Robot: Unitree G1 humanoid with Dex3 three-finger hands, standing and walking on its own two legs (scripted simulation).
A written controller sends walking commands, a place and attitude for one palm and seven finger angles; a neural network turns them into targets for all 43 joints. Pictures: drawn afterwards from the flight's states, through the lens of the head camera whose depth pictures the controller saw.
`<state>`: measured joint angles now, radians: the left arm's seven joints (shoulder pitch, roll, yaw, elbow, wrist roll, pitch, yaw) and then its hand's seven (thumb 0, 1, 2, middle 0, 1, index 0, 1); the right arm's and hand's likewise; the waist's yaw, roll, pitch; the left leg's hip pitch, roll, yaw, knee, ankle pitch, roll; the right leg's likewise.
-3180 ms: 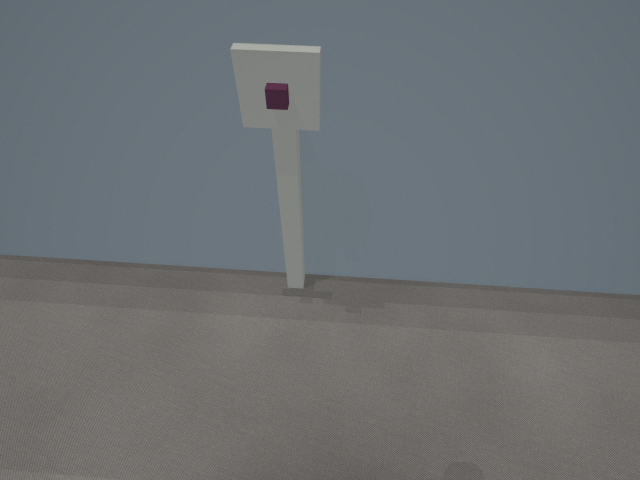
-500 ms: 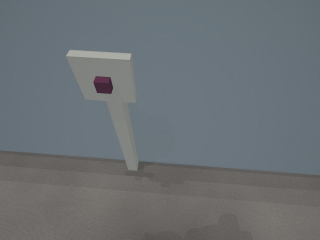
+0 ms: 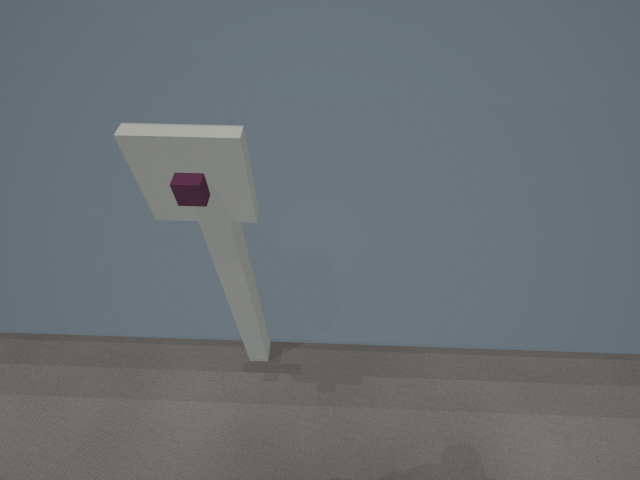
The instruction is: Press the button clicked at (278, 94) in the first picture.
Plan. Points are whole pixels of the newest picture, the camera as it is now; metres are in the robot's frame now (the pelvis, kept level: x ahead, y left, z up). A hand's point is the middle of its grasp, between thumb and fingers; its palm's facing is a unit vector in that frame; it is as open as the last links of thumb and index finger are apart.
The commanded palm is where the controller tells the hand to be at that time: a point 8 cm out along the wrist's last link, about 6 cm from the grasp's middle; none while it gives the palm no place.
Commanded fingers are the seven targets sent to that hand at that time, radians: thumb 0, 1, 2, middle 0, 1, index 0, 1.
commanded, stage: look again from close up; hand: left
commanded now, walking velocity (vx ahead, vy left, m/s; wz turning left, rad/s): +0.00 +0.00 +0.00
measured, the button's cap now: (191, 188) +0.51 +0.23 +0.05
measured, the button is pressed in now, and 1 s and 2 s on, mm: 0 0 0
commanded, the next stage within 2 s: raise the hand and make a fist in 0.36 s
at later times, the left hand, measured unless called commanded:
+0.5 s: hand out of the picture +0.04 +0.21 -0.17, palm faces +0.06 -0.98 -0.21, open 7.4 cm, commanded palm +0.10 +0.26 -0.06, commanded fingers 0.00 0.90 0.90 -0.28 -0.39 -0.28 -0.39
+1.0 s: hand out of the picture +0.13 +0.21 -0.04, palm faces +0.07 -1.00 -0.04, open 4.6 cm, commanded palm +0.12 +0.26 -0.03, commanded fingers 0.00 0.90 0.90 -0.97 -1.14 -0.97 -1.14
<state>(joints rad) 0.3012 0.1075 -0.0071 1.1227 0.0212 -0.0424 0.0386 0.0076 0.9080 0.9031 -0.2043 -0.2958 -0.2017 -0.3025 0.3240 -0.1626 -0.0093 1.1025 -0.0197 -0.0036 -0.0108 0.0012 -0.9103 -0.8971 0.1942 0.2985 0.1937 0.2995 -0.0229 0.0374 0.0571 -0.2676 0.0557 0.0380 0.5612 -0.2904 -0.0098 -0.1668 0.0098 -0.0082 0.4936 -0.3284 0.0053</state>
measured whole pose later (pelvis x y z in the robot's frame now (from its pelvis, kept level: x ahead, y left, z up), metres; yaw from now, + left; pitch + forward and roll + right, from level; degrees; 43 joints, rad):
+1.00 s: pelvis -0.05 -0.02 -0.09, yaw +3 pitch +12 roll -2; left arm 0.42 0.24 0.25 0.07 -0.33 -0.48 -0.41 0.02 0.90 0.90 -0.71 -0.85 -0.71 -0.86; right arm 0.18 -0.27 -0.04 0.54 0.03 -0.26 -0.07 0.01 -0.91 -0.90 0.20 0.30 0.20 0.30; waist 0.04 0.00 -0.13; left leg -0.92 0.06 -0.06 1.20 -0.49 -0.03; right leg -0.82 0.01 -0.13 1.18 -0.57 -0.06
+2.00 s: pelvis -0.02 +0.02 -0.04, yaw +2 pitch +8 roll -3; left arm 0.36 0.28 0.22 -0.07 -0.29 -0.23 -0.31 0.02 0.90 0.90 -1.30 -1.50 -1.30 -1.50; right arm 0.26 -0.23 0.05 0.52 0.03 -0.19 -0.05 0.01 -0.90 -0.90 0.20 0.30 0.20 0.30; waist 0.00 0.04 -0.11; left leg -0.67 0.03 -0.01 0.95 -0.43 0.03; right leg -0.56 -0.02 -0.08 0.88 -0.47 0.01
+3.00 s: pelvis -0.02 +0.00 -0.04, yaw +2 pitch +9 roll -1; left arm 0.01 0.29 0.23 0.28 -0.29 -0.28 -0.33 0.02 0.90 0.90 -1.30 -1.50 -1.30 -1.50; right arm 0.26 -0.26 0.03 0.59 0.04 -0.17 -0.06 0.01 -0.90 -0.90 0.20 0.30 0.20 0.30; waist -0.02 0.03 -0.09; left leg -0.63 0.03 0.01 0.87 -0.39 -0.01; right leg -0.56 -0.01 -0.07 0.86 -0.45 -0.02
